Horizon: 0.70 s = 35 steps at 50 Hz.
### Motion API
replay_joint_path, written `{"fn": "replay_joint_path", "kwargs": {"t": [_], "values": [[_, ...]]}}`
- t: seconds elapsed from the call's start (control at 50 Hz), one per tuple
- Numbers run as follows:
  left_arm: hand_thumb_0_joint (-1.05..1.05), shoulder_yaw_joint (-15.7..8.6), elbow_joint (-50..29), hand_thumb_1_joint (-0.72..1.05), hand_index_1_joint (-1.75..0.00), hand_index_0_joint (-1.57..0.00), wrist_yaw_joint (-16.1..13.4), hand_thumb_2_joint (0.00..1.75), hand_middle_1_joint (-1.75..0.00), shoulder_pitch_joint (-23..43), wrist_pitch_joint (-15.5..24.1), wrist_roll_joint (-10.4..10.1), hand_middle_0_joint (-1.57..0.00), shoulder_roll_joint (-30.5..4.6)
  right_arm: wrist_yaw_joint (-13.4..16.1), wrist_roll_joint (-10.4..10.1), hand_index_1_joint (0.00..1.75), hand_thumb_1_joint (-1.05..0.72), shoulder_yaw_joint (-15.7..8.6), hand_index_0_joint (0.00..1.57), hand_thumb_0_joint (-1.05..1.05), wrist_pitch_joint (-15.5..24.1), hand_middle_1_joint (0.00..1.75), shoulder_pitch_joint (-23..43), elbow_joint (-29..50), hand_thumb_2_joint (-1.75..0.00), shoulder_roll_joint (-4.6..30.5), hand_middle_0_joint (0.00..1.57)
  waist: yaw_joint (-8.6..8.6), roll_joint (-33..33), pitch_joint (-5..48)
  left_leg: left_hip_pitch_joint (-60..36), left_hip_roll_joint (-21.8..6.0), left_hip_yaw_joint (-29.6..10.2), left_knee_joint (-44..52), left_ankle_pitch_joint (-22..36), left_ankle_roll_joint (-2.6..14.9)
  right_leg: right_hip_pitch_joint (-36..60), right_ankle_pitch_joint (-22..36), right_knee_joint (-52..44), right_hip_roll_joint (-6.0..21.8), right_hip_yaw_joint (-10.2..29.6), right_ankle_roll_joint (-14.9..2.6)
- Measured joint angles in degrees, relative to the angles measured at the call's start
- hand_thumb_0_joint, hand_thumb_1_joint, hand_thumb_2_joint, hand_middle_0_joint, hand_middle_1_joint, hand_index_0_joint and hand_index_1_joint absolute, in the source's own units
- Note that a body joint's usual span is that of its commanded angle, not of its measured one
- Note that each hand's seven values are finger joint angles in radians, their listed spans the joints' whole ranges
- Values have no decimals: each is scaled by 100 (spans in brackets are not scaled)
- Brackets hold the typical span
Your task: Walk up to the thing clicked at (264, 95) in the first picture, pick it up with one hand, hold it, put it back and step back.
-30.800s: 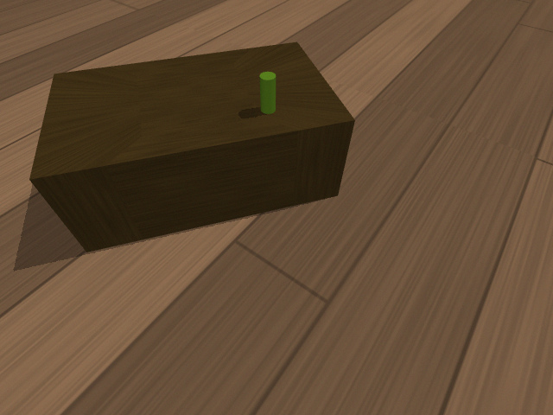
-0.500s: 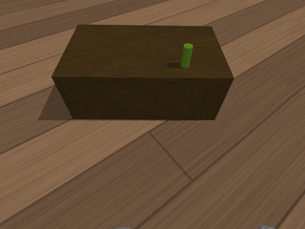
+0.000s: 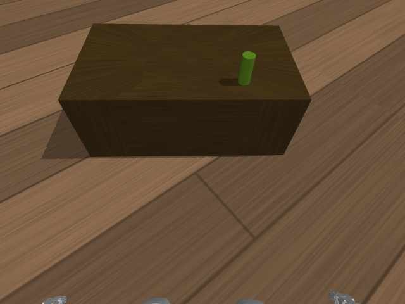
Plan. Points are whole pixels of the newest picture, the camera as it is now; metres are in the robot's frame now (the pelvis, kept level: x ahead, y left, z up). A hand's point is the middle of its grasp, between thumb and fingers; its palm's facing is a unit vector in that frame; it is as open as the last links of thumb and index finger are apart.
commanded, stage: step back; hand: right
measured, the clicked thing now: (246, 69) +1.10 -0.21 -0.24
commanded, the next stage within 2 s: stand in 0.18 s
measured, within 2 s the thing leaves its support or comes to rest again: neither
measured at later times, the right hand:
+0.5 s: hand out of the picture +0.11 -0.26 -0.13, palm faces +0.00 +0.94 -0.35, open 7.4 cm
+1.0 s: hand out of the picture +0.10 -0.26 -0.14, palm faces -0.03 +0.94 -0.33, open 7.4 cm
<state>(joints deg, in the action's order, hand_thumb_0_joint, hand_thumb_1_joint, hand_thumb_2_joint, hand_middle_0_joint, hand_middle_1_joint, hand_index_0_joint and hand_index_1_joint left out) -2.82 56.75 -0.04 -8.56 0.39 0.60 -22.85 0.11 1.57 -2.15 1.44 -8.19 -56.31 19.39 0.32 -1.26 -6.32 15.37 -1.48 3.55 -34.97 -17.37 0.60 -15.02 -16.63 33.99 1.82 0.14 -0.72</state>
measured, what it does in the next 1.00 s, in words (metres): stands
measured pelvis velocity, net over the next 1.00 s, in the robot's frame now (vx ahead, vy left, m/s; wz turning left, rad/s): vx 0.02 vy -0.01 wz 0.01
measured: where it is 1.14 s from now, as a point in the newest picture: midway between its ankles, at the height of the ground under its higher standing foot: outside the picture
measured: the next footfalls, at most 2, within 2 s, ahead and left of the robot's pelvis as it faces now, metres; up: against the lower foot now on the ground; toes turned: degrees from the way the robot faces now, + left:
none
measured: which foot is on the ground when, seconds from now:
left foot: down 0.00-1.00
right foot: down 0.00-1.00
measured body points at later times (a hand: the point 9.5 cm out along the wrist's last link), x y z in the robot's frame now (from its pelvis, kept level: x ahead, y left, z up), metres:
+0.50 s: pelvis +0.02 -0.01 +0.02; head +0.04 -0.01 +0.47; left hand +0.14 +0.28 -0.11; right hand +0.11 -0.31 -0.11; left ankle +0.02 +0.11 -0.73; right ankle +0.02 -0.14 -0.73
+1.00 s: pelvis +0.02 -0.01 +0.02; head +0.03 -0.01 +0.47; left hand +0.09 +0.29 -0.11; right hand +0.10 -0.31 -0.11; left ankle +0.02 +0.12 -0.73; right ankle +0.02 -0.14 -0.73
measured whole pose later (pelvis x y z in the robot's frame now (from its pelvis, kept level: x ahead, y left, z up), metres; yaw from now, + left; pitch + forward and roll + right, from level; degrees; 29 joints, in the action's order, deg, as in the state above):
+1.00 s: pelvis +0.02 -0.01 +0.02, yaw +1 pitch -2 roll +0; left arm 0.1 66.3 0.3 -5.9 0.9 0.2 -20.1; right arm -0.7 0.6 -0.4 0.9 -5.2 -66.1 19.7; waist -0.1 -0.1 -2.9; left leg 5.7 -1.4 2.1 -17.1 -9.5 -0.9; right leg -5.9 -10.1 17.9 1.1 -1.0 0.6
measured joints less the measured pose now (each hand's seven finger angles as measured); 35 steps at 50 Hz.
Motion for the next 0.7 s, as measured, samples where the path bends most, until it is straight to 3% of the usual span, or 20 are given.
{"fn": "replay_joint_path", "kwargs": {"t": [0.06, 0.14, 0.36, 0.7], "values": [[1, 23, 56, 91, -30, -20, -17, 90, -30, 78, 32, 30, -20, 134, 49, -86, 31, -90, -4, 20, 0, -123, 30, 90, -93, -89, 72, 20, -51, 237, 29, 44, -132, -132, -172, -132, -62, 68, -11, -39, -134, -103, 123], [1, 94, 162, 91, -30, -20, 12, 90, -30, 175, -43, 36, -20, 187, 37, -62, 30, -90, 20, 20, 0, -120, 30, 122, -271, -89, 60, 20, -47, 139, 176, -145, 8, -86, 153, -4, -86, 71, -122, 7, -32, -12, 140], [1, 275, 507, 91, -30, -20, 47, 90, -30, 546, 66, -84, -20, 348, -54, -113, 30, -90, 136, 20, 0, -23, 30, 263, -705, -89, 60, 20, -122, 66, 227, -696, 19, -108, 1126, 400, -107, 632, 290, -966, -43, -59, 153], [1, 274, 871, 91, -30, -20, 38, 90, -30, 472, 64, -41, -20, 270, -60, -96, 30, -90, 152, 20, 0, -23, 30, 365, -908, -89, 49, 20, -81, 108, 310, -968, 14, -133, 1724, 729, -134, 916, 610, -1566, -63, -97, 144]]}}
